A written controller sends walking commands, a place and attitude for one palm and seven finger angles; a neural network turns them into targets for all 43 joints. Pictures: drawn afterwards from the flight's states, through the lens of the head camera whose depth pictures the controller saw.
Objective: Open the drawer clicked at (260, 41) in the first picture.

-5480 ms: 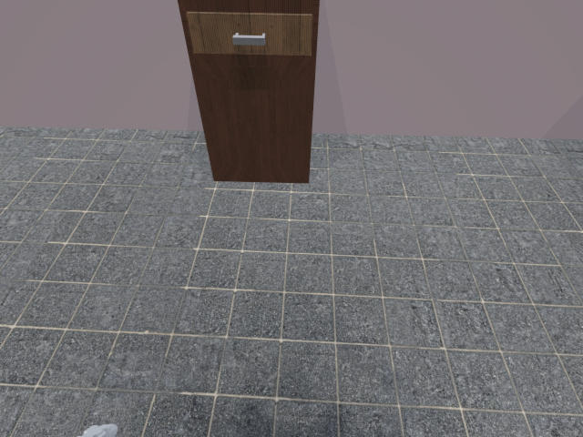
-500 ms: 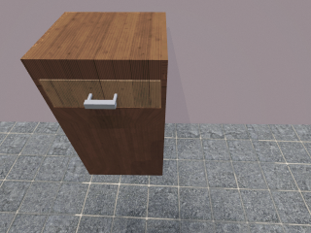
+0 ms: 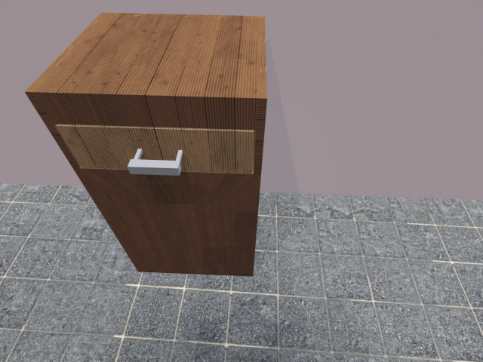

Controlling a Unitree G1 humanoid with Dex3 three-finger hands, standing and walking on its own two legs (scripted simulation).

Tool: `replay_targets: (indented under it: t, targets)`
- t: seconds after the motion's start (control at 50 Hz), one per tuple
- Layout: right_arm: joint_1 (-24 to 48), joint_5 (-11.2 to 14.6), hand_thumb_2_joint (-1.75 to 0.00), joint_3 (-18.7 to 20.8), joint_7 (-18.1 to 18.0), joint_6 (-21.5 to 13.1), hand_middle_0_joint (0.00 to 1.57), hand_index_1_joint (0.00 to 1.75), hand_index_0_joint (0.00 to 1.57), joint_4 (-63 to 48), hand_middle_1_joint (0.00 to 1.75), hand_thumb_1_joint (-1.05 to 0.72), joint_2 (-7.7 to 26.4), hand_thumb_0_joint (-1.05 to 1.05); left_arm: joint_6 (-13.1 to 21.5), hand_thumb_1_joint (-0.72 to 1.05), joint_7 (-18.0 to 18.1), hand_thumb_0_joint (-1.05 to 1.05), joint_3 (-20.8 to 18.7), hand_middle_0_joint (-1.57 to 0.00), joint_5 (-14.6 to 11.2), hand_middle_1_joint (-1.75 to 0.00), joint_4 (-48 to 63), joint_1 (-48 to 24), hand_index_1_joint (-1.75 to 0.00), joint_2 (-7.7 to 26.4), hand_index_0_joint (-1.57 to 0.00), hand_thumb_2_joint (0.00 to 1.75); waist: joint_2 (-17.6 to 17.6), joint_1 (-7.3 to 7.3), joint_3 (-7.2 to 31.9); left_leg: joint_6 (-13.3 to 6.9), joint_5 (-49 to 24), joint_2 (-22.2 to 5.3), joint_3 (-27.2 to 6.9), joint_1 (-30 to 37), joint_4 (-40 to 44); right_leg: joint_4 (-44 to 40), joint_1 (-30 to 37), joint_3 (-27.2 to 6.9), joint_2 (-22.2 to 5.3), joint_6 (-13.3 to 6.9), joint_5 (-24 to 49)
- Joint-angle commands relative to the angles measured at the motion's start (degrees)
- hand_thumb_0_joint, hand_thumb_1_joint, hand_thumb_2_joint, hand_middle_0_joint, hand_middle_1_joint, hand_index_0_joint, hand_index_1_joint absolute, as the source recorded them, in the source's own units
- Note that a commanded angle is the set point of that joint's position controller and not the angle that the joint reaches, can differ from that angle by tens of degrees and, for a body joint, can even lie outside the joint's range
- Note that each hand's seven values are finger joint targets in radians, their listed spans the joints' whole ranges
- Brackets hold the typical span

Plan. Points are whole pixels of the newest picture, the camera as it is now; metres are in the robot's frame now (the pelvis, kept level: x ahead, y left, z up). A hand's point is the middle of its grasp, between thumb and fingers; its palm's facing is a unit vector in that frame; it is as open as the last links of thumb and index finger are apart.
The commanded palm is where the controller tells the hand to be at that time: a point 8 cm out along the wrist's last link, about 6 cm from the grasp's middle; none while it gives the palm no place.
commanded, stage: come to a stop and stand still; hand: left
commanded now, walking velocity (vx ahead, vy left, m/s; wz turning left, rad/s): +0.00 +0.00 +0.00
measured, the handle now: (157, 160) +0.55 +0.24 -0.03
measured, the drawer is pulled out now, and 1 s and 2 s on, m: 0.00 0.00 0.00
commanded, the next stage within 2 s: look again from close up in 0.68 s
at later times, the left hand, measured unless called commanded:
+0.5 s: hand out of the picture +0.01 +0.19 -0.17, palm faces +0.03 -0.98 -0.21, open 7.4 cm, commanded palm none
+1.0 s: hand out of the picture +0.01 +0.21 -0.18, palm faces -0.01 -0.98 -0.21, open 7.4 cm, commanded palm none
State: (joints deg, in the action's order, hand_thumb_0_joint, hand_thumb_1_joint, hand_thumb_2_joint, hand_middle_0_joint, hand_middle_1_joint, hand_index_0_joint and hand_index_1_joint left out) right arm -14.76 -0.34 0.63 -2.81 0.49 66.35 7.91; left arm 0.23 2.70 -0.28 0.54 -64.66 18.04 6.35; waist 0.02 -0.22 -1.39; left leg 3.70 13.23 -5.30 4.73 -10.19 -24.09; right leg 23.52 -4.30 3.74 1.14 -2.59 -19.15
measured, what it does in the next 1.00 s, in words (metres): stands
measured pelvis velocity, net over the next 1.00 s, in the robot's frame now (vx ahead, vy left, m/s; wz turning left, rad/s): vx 0.00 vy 0.04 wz -0.01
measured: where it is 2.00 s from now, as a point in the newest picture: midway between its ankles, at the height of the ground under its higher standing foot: outside the picture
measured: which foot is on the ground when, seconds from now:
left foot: down 0.00-1.00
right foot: down 0.00-1.00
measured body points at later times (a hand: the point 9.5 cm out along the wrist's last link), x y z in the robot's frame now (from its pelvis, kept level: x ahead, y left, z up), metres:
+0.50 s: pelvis +0.01 +0.02 +0.00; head +0.03 +0.01 +0.45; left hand +0.01 +0.24 -0.16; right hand +0.01 -0.21 -0.16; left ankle -0.01 +0.16 -0.74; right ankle -0.07 -0.08 -0.74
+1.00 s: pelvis +0.00 +0.04 -0.01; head +0.03 +0.03 +0.44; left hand +0.01 +0.26 -0.17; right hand +0.02 -0.20 -0.17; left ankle -0.01 +0.16 -0.74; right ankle -0.07 -0.08 -0.74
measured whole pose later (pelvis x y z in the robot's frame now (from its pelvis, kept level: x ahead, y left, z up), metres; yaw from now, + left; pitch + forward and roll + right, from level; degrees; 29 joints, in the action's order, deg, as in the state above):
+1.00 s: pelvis +0.00 +0.04 -0.01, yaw -1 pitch +0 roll +0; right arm -15.1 -0.7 -0.2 -1.5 -0.3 60.2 10.2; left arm 1.0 3.0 0.4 0.8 -61.1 16.9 8.4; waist 0.7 -0.9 -2.2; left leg 0.9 19.2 -3.5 4.6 -14.9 -33.9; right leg 30.9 -8.1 2.4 -1.1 0.1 -23.2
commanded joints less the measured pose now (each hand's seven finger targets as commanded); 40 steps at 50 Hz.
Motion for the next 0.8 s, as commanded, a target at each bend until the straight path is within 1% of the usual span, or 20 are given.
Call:
replay_targets:
  t: [0.0, 0.02, 0.04, 0.06, 0.1, 0.16, 0.2, 0.22, 0.36, 0.38, 0.46, 0.5, 0.52, 0.56, 0.64, 0.7, 0.74, 0.76, 0.78]
  targets:
    - [-3.8, -0.2, -0.90, 0.4, 0.0, -0.7, 0.20, 0.30, 0.20, -1.3, 0.30, -0.90, 4.4, 0.00, 0.7, 0.90, 0.2, 0.00, -1.1, -0.20, -0.1, -0.30, 1.0, 5.0, -0.30, 6.3, -0.20, 0.90, -0.8, 0.04, -1.7, -3.4, -16.9, -2.3, -1.7, 5.1, 0.1, -3.8, -4.9, -4.6, -7.5, 1.3, 28.6]
    - [-3.5, -0.2, -0.90, 0.4, 0.0, -0.7, 0.20, 0.30, 0.20, -1.4, 0.30, -0.90, 4.5, 0.00, 0.6, 0.90, 0.2, 0.00, -1.1, -0.20, 0.0, -0.30, 1.0, 4.5, -0.30, 6.5, -0.20, 0.90, -0.6, -0.08, -2.0, -3.4, -17.0, -2.2, -1.8, 5.0, 0.2, -3.8, -4.8, -4.6, -7.4, 1.3, 28.3]
    - [-3.2, -0.2, -0.90, 0.4, 0.0, -0.8, 0.20, 0.30, 0.20, -1.5, 0.30, -0.90, 4.7, 0.00, 0.6, 0.90, 0.2, 0.00, -1.1, -0.20, -0.1, -0.30, 1.0, 4.8, -0.30, 6.6, -0.20, 0.90, -0.8, 0.10, -1.8, -3.4, -17.6, -2.3, -1.7, 5.2, 0.1, -3.8, -4.6, -4.5, -7.6, 1.4, 29.1]
    - [-3.3, -0.2, -0.90, 0.3, 0.0, -0.8, 0.20, 0.30, 0.20, -1.5, 0.30, -0.90, 4.9, 0.00, 0.6, 0.90, 0.2, 0.00, -1.2, -0.20, -0.1, -0.30, 1.0, 4.5, -0.30, 6.8, -0.20, 0.90, -0.4, -0.10, -1.5, -3.4, -17.7, -2.2, -1.7, 5.2, 0.3, -3.8, -4.2, -4.5, -7.6, 1.3, 29.0]
    - [-2.9, -0.2, -0.90, 0.4, 0.0, -0.7, 0.20, 0.30, 0.20, -1.7, 0.30, -0.90, 5.1, 0.00, 0.6, 0.90, 0.2, 0.00, -1.2, -0.20, 0.0, -0.30, 1.1, 4.4, -0.30, 7.0, -0.20, 0.90, -0.8, 0.03, -1.8, -3.5, -17.7, -2.2, -1.9, 5.4, 0.4, -4.0, -4.3, -4.5, -7.5, 1.5, 28.4]
    - [-2.6, -0.2, -0.90, 0.3, 0.0, -0.8, 0.20, 0.30, 0.20, -1.9, 0.30, -0.90, 5.4, 0.00, 0.7, 0.90, 0.1, 0.00, -1.2, -0.20, -0.1, -0.30, 1.2, 4.3, -0.30, 7.4, -0.20, 0.90, -0.6, 0.03, -1.0, -3.5, -18.9, -2.2, -1.8, 5.8, 0.2, -3.9, -3.3, -4.3, -7.7, 1.5, 30.2]
    - [-2.6, -0.2, -0.90, 0.3, 0.0, -0.8, 0.20, 0.30, 0.20, -1.9, 0.30, -0.90, 5.7, 0.00, 0.6, 0.90, 0.1, 0.00, -1.1, -0.20, -0.1, -0.30, 1.4, 4.0, -0.30, 7.6, -0.20, 0.90, -0.5, 0.11, -1.3, -3.5, -18.5, -2.1, -2.1, 5.7, 0.7, -4.0, -3.3, -4.3, -7.6, 1.5, 28.5]
    - [-2.1, -0.2, -0.90, 0.3, 0.1, -0.8, 0.20, 0.30, 0.20, -2.0, 0.30, -0.90, 5.7, 0.00, 0.5, 0.90, 0.1, 0.00, -1.0, -0.20, -0.1, -0.30, 1.4, 3.9, -0.30, 7.5, -0.20, 0.90, -0.3, 0.22, -2.2, -3.6, -18.2, -2.2, -2.0, 5.8, 0.9, -4.3, -4.1, -4.2, -7.7, 1.5, 27.5]
    - [-2.8, -0.3, -0.90, 0.2, 0.1, -1.1, 0.20, 0.30, 0.20, -1.8, 0.30, -0.90, 6.3, 0.00, 0.6, 0.90, 0.0, 0.00, -1.1, -0.20, -0.1, -0.30, 1.6, 3.4, -0.30, 8.0, -0.20, 0.90, -0.5, 0.13, -0.8, -3.7, -20.2, -2.2, -2.3, 6.1, 1.3, -4.2, -2.4, -4.0, -7.7, 1.4, 27.8]
    - [-2.8, -0.3, -0.90, 0.2, 0.0, -1.1, 0.20, 0.30, 0.20, -1.8, 0.30, -0.90, 6.3, 0.00, 0.6, 0.90, 0.0, 0.00, -1.1, -0.20, -0.2, -0.30, 1.5, 3.5, -0.30, 7.9, -0.20, 0.90, 0.1, 0.23, -1.0, -3.8, -20.3, -2.2, -2.3, 6.3, 1.5, -4.3, -2.5, -3.8, -7.8, 1.4, 27.3]
    - [-3.0, -0.3, -0.90, 0.1, 0.1, -1.2, 0.20, 0.30, 0.20, -1.6, 0.30, -0.90, 6.3, 0.00, 0.5, 0.90, 0.0, 0.00, -1.0, -0.20, -0.2, -0.30, 1.3, 3.3, -0.30, 7.9, -0.20, 0.90, -0.2, 0.29, -2.0, -3.9, -19.6, -2.2, -2.6, 6.1, 2.2, -4.9, -3.0, -3.9, -7.7, 1.5, 24.6]
    - [-3.1, -0.2, -0.90, 0.0, 0.1, -1.2, 0.20, 0.30, 0.20, -1.6, 0.30, -0.90, 6.4, 0.00, 0.5, 0.90, 0.0, 0.00, -1.0, -0.20, -0.1, -0.30, 1.4, 3.3, -0.30, 7.8, -0.20, 0.90, -0.5, 0.33, -1.9, -4.1, -19.0, -2.3, -2.8, 6.3, 2.5, -5.1, -3.1, -3.9, -7.5, 1.5, 23.0]
    - [-3.0, -0.3, -0.90, 0.1, 0.1, -1.2, 0.20, 0.30, 0.20, -1.5, 0.30, -0.90, 6.2, 0.00, 0.5, 0.90, 0.0, 0.00, -0.9, -0.20, -0.2, -0.30, 1.2, 3.5, -0.30, 7.7, -0.20, 0.90, 0.0, 0.40, -2.3, -4.1, -18.4, -2.3, -2.6, 6.3, 2.6, -5.3, -3.6, -3.9, -7.6, 1.5, 22.3]
    - [-3.3, -0.3, -0.90, 0.0, 0.1, -1.2, 0.20, 0.30, 0.20, -1.4, 0.30, -0.90, 6.2, 0.00, 0.5, 0.90, 0.0, 0.00, -0.9, -0.20, -0.2, -0.30, 1.2, 3.4, -0.30, 7.7, -0.20, 0.90, -0.8, 0.31, -2.2, -4.1, -18.3, -2.3, -2.8, 6.2, 2.9, -5.3, -3.4, -3.9, -7.5, 1.5, 22.0]
    - [-3.8, -0.2, -0.90, 0.0, 0.2, -1.4, 0.20, 0.30, 0.20, -1.3, 0.30, -0.90, 6.1, 0.00, 0.5, 0.90, 0.0, 0.00, -0.9, -0.20, -0.2, -0.30, 1.1, 3.6, -0.30, 7.6, -0.20, 0.90, -0.3, 0.27, -1.8, -4.2, -19.1, -2.3, -2.8, 6.4, 2.9, -5.2, -3.2, -4.1, -7.5, 1.5, 22.2]
    - [-4.0, -0.2, -0.90, 0.0, 0.2, -1.4, 0.20, 0.30, 0.20, -1.2, 0.30, -0.90, 6.1, 0.00, 0.6, 0.90, 0.0, 0.00, -0.9, -0.20, -0.1, -0.30, 1.0, 3.7, -0.30, 7.7, -0.20, 0.90, -0.4, 0.27, -1.9, -4.2, -18.2, -2.2, -2.9, 6.3, 3.1, -5.4, -3.1, -4.1, -7.5, 1.5, 21.4]
    - [-3.8, -0.2, -0.90, 0.1, 0.1, -1.4, 0.20, 0.30, 0.20, -1.2, 0.30, -0.90, 6.0, 0.00, 0.6, 0.90, 0.1, 0.00, -0.9, -0.20, -0.2, -0.30, 0.8, 4.0, -0.30, 7.4, -0.20, 0.90, -0.4, 0.33, -1.9, -4.3, -18.6, -2.2, -2.7, 6.6, 2.9, -5.3, -3.5, -4.1, -7.6, 1.5, 22.1]
    - [1.5, 0.1, -0.90, 0.2, 1.4, -2.2, 0.20, 0.30, 0.20, -5.8, 0.30, -0.90, 7.8, 0.00, 2.9, 0.90, 2.0, 0.00, -0.4, -0.20, 1.2, -0.30, 0.6, 6.3, -0.30, 8.4, -0.20, 0.90, -2.2, 1.73, -6.0, -2.9, -17.0, -1.6, -0.2, -3.2, -11.7, -5.0, -7.6, -8.7, -10.9, 4.0, 44.6]
    - [-1.4, -0.2, -0.90, 0.2, 1.9, -1.7, 0.20, 0.30, 0.20, -7.6, 0.30, -0.90, 4.0, 0.00, 3.3, 0.90, 1.7, 0.00, -1.1, -0.20, 0.9, -0.30, 3.3, 4.3, -0.30, 10.7, -0.20, 0.90, -2.9, -1.28, -3.7, -4.0, 1.0, 0.4, -1.9, -4.8, -10.1, -1.6, -5.0, -8.3, -12.5, 1.0, 46.7]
